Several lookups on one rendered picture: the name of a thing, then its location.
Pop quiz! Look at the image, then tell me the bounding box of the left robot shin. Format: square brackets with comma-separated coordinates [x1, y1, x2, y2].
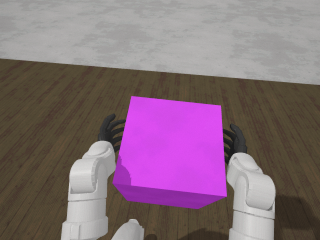
[128, 219, 139, 224]

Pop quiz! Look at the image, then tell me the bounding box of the carton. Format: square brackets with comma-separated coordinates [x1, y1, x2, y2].
[112, 96, 227, 209]

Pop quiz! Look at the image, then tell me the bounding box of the robot right forearm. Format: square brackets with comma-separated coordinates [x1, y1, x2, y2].
[226, 152, 276, 240]

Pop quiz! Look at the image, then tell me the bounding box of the robot left forearm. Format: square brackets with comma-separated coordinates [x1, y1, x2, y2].
[61, 140, 116, 240]

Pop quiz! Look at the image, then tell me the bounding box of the robot left hand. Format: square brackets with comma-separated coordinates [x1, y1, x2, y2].
[97, 113, 126, 153]

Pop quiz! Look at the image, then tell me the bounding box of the robot right hand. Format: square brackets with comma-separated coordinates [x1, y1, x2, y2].
[222, 123, 248, 165]

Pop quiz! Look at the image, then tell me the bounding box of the left robot thigh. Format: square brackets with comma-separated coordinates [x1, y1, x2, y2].
[111, 222, 145, 240]

